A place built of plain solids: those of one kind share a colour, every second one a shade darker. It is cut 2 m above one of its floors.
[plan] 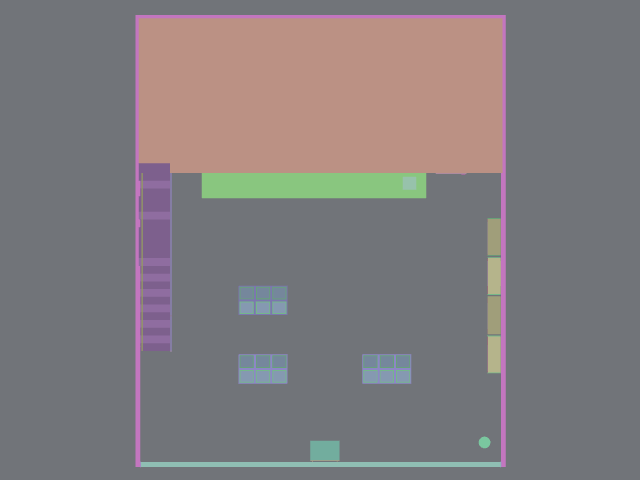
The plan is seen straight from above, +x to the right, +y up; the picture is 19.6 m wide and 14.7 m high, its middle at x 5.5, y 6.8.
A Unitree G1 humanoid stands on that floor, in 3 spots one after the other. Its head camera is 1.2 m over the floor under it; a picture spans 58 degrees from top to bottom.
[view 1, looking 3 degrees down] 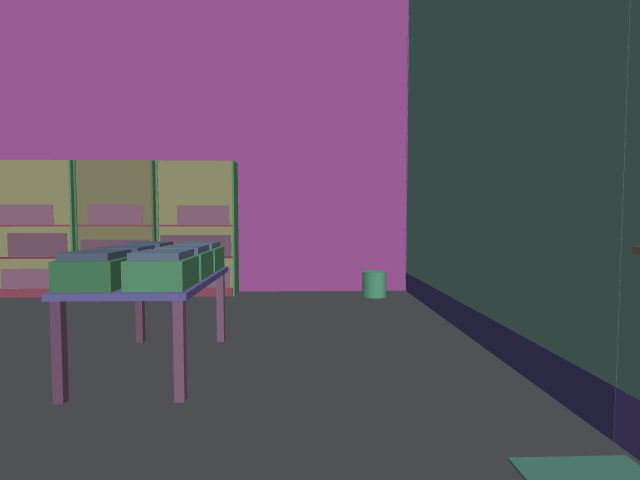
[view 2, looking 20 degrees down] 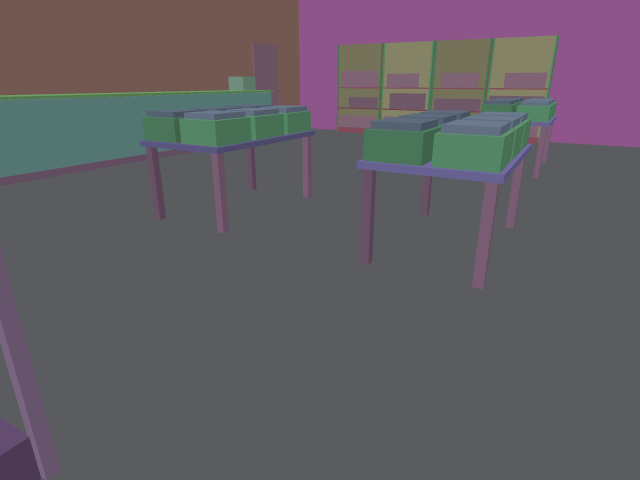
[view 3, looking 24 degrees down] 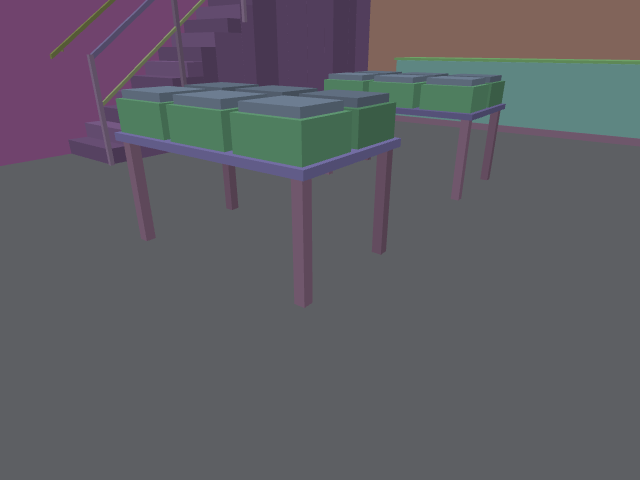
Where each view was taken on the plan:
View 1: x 4.05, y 1.65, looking -2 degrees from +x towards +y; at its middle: wall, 7.00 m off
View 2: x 0.45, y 2.10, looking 30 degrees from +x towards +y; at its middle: ground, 3.51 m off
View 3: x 5.65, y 1.00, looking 127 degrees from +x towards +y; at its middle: ground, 2.95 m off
